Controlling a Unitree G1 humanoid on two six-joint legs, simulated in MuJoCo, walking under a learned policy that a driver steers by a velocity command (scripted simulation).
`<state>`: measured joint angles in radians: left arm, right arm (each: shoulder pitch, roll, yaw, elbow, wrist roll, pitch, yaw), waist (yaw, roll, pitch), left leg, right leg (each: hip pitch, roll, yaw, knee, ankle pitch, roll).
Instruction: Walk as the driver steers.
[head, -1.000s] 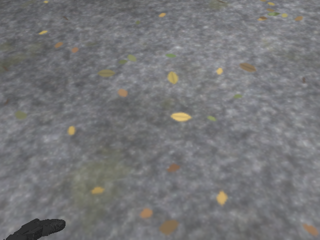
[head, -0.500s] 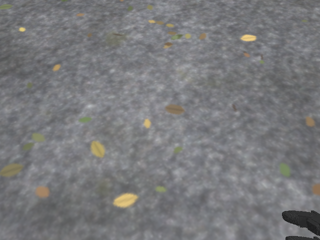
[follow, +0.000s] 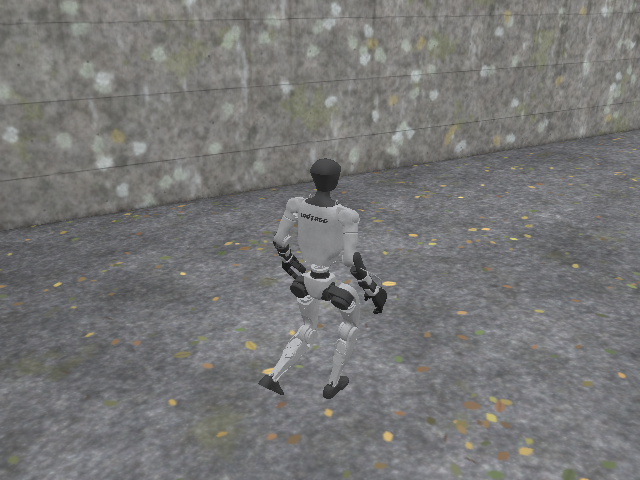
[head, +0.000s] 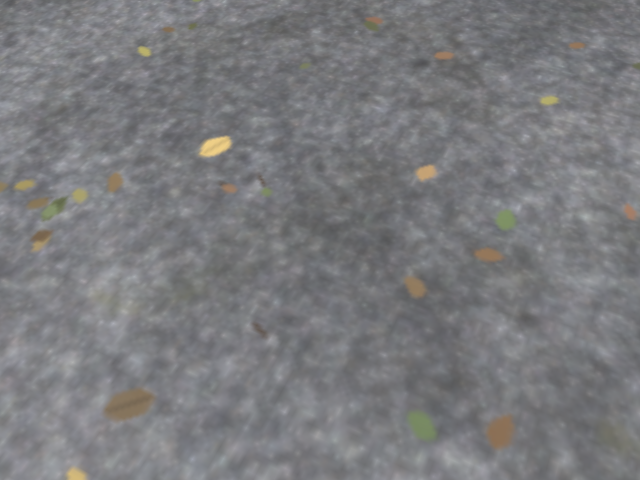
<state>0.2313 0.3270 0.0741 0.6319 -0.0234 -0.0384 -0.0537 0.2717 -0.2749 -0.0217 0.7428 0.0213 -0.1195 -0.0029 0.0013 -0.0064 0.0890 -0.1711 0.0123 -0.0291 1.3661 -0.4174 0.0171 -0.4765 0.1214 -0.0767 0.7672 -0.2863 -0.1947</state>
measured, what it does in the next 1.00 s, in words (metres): walks ahead, turning right: left foot, then right foot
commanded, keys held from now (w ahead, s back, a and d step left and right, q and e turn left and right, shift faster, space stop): w+shift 0.48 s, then w+e+shift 0.52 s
